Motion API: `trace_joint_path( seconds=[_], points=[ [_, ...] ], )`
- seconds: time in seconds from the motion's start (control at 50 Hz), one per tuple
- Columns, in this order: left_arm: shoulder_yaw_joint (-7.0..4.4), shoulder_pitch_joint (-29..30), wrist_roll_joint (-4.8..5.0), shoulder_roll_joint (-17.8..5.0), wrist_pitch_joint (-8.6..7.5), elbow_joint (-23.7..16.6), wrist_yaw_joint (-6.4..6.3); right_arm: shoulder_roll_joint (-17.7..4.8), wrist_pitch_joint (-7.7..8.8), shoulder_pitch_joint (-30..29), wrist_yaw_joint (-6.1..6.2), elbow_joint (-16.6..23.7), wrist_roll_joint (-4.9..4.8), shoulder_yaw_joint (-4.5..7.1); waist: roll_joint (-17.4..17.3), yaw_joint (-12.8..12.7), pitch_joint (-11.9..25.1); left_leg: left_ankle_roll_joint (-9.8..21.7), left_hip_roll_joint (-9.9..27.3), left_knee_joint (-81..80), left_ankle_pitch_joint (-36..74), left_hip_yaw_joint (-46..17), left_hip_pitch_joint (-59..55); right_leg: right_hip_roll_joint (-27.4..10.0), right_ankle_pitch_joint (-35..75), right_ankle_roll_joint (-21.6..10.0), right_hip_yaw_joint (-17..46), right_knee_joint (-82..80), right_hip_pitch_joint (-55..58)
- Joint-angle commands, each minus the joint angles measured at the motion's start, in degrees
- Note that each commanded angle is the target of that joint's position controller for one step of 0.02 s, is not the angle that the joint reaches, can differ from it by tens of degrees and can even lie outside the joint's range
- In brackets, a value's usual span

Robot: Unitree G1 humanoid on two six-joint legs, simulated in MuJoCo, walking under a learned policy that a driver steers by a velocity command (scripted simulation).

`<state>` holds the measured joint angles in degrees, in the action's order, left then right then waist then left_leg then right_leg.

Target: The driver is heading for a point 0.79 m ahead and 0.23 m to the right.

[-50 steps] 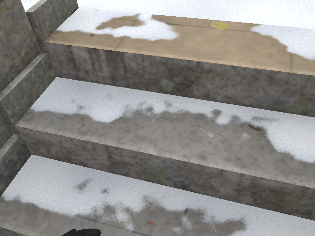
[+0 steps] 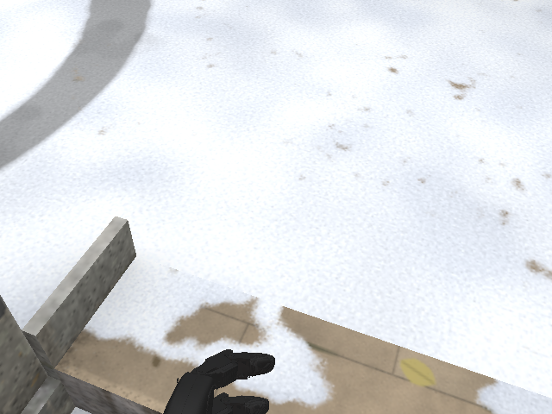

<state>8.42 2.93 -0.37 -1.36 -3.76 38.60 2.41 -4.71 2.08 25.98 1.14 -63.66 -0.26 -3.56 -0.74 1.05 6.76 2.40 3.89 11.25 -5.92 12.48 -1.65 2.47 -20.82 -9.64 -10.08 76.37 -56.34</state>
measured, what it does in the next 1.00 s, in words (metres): climbs, turning right: left foot 0.17 m higher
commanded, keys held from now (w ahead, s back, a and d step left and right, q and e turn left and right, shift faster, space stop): w+e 0.96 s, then w+q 0.04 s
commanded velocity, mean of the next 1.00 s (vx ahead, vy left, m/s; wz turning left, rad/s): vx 0.50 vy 0.00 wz -0.55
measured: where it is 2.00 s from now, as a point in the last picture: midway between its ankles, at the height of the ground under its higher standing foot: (416, 267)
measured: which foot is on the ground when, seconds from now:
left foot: down 0.00-0.02, up 0.04-0.48, down 0.50-1.00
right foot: down 0.00-0.52, up 0.54-1.00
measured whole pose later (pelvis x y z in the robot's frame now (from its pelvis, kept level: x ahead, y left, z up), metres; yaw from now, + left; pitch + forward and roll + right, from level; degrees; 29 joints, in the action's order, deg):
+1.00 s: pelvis +0.53 -0.14 +0.30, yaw -34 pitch +0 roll +2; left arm -2.2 -6.8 1.9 -10.3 1.2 37.6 2.8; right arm -13.7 4.0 21.6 2.3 -49.3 -0.8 3.7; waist -0.1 4.8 0.3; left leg -4.2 6.9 23.0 -24.0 20.4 -3.5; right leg -5.0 -9.4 -5.3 -4.7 41.6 -33.3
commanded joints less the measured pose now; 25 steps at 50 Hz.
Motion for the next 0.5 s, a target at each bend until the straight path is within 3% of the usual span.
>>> trace_joint_path(
  seconds=[0.02,0.04,0.06,0.08,0.1,0.12,0.14,0.16,0.18,0.2,0.22,0.24,0.28,0.3,0.32,0.34,0.36,0.38,0.4,0.42,0.44,0.46,0.48,0.5],
  points=[
    [-7.68,-15.12,-2.13,-15.66,0.71,2.39,1.01,-18.28,1.23,-4.21,2.32,7.18,2.08,4.11,-11.93,-13.7,11.43,7.76,12.78,31.09,93.1,-5.72,-1.64,3.73,-4.72,-2.81,15.43,-23.59,33.83],
    [-10.57,-21.42,-3.32,-23.3,2.51,4.09,0.43,-10.66,3.38,-6.17,-0.07,11.92,2.37,2.88,14.86,-11.5,14.21,3.38,-0.31,54.53,40.74,-8.44,26.99,-9.15,4.65,-12.8,46.65,-41.4,52.75],
    [-10.89,-25.12,-4.53,-23.36,3.44,6.37,-1.48,-8.27,5.33,-8.31,-3.08,11.93,1.51,3.13,17.47,-10.45,16.56,0.73,-9.4,83.93,0.65,-18.93,37.41,-16.59,-1.26,-15.14,68.8,-59.61,55.08],
    [-9.18,-24.53,-3.88,-16.92,2.91,8.23,-1.57,-6.52,6.2,-11.04,-5.14,15.26,0.36,3.41,8.04,-7.74,8.35,1.39,-7.53,97.5,-1.75,-23.6,47.56,-15.87,-8.84,-11.27,62.57,-58.16,48.73],
    [-7.7,-24.1,-2.65,-11.35,2.67,9.94,-0.63,-4.88,6.16,-18.29,-5.53,19.84,0.95,2.77,1.69,-5.75,-0.96,3.02,-6.36,104.09,-3.28,-20.79,56.08,-13.1,-9.79,-8.32,53.54,-53.4,39.72],
    [-7.37,-22.78,-1.81,-8.95,2.21,11.97,0.16,-2.79,5.95,-18.23,-4.94,21.63,2.12,1.97,-2.81,-2.27,-5.69,4.21,-5.24,104.06,-1.52,-19.71,58.9,-9.71,-2.93,-4.62,43.26,-52.08,35.56],
    [-6.81,-21.78,-2.04,-6.47,2.0,13.18,0.94,-1.86,5.52,-14.88,-4.51,21.72,2.27,1.37,-3.53,0.43,-5.58,5.18,-3.98,106.76,-0.6,-19.59,60.52,-7.87,0.4,-1.44,38.12,-51.64,35.23],
    [-6.67,-21.45,-1.43,-5.66,2.34,13.53,1.3,-0.25,5.29,-12.64,-4.64,22.41,2.3,0.45,-2.08,2.5,-6.36,5.46,-3.61,111.3,-1.77,-18.46,63.77,-6.23,2.73,0.65,35.13,-52.61,34.83],
    [-6.94,-20.21,-0.61,-6.39,2.49,14.13,1.74,0.0,5.26,-10.35,-3.89,23.03,1.88,0.03,-0.6,4.15,-7.0,5.69,-2.55,112.48,-1.27,-17.91,65.21,-5.65,7.35,1.69,31.69,-53.22,34.42],
    [-6.94,-20.86,-0.51,-6.26,2.68,14.39,2.1,1.13,5.14,-9.59,-3.1,23.59,1.35,-0.73,-0.23,4.49,-6.98,5.15,-1.94,112.59,-0.04,-16.27,68.88,-5.12,8.96,2.86,28.68,-51.41,33.99],
    [-6.98,-21.29,-1.06,-6.76,2.73,14.88,2.22,1.03,4.92,-10.86,-2.53,23.64,0.92,-0.92,0.65,4.49,-8.26,4.51,-1.14,112.74,-0.92,-14.57,72.75,-5.16,7.69,2.67,27.44,-52.06,32.86],
    [-7.25,-21.82,-0.83,-7.48,2.62,14.86,1.87,1.16,4.86,-12.94,-2.3,24.92,1.4,-1.45,0.62,4.31,-9.0,3.26,0.44,108.75,0.33,-12.82,73.72,-4.6,6.45,2.75,27.47,-53.05,30.61],
    [-7.38,-25.0,-1.08,-8.24,1.81,15.79,0.93,0.35,5.13,-21.05,-1.81,27.69,2.73,-1.6,2.98,0.85,-8.87,0.6,1.03,103.94,4.62,-8.37,73.17,-3.45,7.89,1.77,28.92,-54.73,27.3],
    [-7.22,-27.81,-1.74,-8.85,1.95,17.31,0.2,3.03,5.08,-25.32,-1.77,30.72,3.13,-2.84,6.24,-0.06,-9.23,-0.02,0.09,108.39,4.01,-5.79,77.17,-3.41,10.58,1.2,30.84,-55.93,27.81],
    [-7.05,-31.69,-2.34,-9.17,1.96,18.95,-0.45,4.74,5.24,-26.32,-1.95,31.28,2.6,-3.61,9.16,-1.49,-8.37,-0.42,0.56,112.92,1.56,-6.16,84.78,-4.71,10.57,0.49,34.39,-55.28,34.72],
    [-7.49,-33.23,-1.58,-10.17,2.17,18.53,-0.91,4.71,5.53,-29.02,-2.03,33.11,2.24,-3.87,9.15,-2.32,-8.31,-0.6,0.85,111.57,-0.84,-6.57,88.87,-5.47,14.25,0.67,35.91,-54.78,39.09],
    [-7.69,-35.48,0.27,-10.87,2.52,18.81,-1.65,3.35,6.19,-34.81,-2.05,36.16,1.79,-4.19,7.93,-4.15,-8.56,-1.23,0.18,100.74,-2.68,-5.59,87.97,-5.39,16.87,0.75,35.98,-56.8,41.0],
    [-7.65,-39.66,1.24,-9.73,2.95,19.54,-2.11,3.18,6.41,-39.76,-1.94,38.54,2.37,-4.33,7.92,-6.31,-7.47,-1.95,0.3,94.21,-2.45,-5.97,86.58,-6.84,19.5,-0.82,37.84,-58.57,42.72],
    [-8.58,-40.77,2.13,-11.56,3.09,18.92,-3.29,0.82,6.41,-42.51,-1.72,39.67,2.95,-4.17,7.15,-7.37,-5.4,-2.48,0.4,82.17,-5.37,-2.62,77.01,-9.24,23.82,-3.34,37.64,-65.94,41.89],
    [-8.84,-42.08,2.57,-10.59,3.11,19.34,-4.66,3.18,5.83,-48.3,-1.28,43.53,3.71,-4.72,8.53,-7.0,-3.55,-2.14,1.56,75.58,-12.79,-4.75,67.73,-11.68,27.09,-4.64,38.81,-71.94,40.87],
    [-9.04,-33.23,2.55,-11.68,2.11,16.81,-5.12,-0.35,5.76,-39.93,-1.36,41.89,1.95,-3.04,12.47,0.25,-1.38,0.02,-0.26,60.02,-17.38,-2.04,48.13,-9.06,45.44,-4.15,32.45,-71.58,37.8],
    [-9.5,-36.14,1.09,-14.42,0.85,17.32,-5.25,-6.0,6.19,-32.67,-0.82,40.64,1.38,0.46,15.77,4.15,8.42,1.08,-6.64,59.61,-18.8,1.87,29.42,-9.66,75.92,-4.12,32.55,-67.31,39.18],
    [-10.21,-34.02,0.85,-18.36,0.83,17.17,-5.25,-12.27,6.07,-22.25,-0.66,37.9,0.44,3.61,19.9,10.02,13.74,3.33,-6.73,53.98,-23.08,-5.22,24.26,-9.37,98.94,-2.58,29.74,-55.13,50.63],
    [-10.94,-22.87,-0.19,-20.44,-0.29,13.37,-5.69,-18.5,5.32,-7.86,-0.57,33.74,0.51,6.77,13.06,20.73,19.85,8.35,-0.04,48.47,-29.96,-21.97,9.35,-6.09,115.97,-0.26,26.41,-34.6,43.02]
  ],
)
